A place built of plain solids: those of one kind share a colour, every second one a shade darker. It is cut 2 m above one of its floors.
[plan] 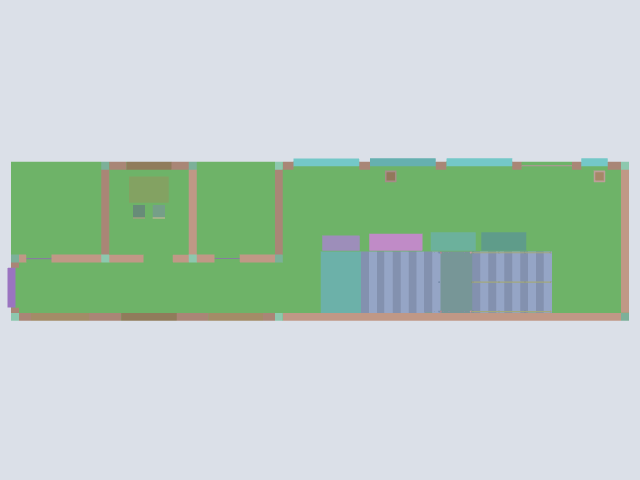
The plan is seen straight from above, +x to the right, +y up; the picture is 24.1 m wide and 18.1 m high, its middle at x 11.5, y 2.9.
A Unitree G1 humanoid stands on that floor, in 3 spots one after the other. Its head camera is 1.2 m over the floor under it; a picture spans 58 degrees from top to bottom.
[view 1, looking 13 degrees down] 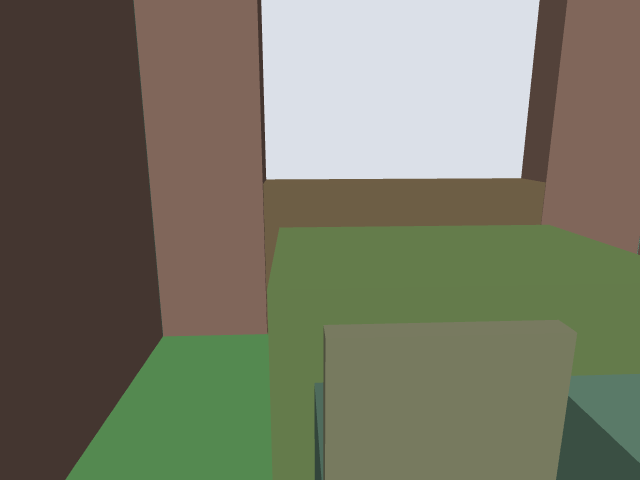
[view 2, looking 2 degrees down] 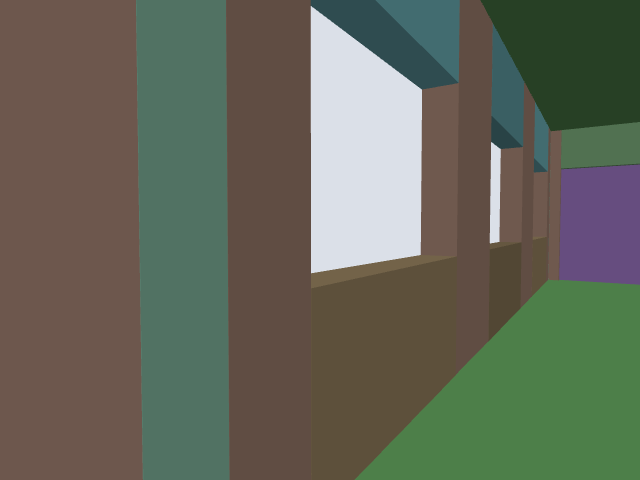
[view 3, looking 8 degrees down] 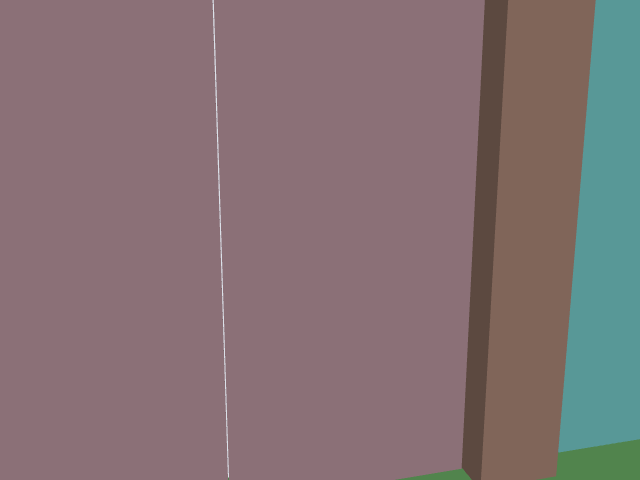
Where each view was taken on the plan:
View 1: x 4.40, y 3.00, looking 87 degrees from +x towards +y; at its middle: room_table_body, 2.04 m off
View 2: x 10.75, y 1.10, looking -147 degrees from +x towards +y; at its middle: nothing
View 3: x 20.05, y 4.20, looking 77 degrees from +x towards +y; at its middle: entrance_leaf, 1.54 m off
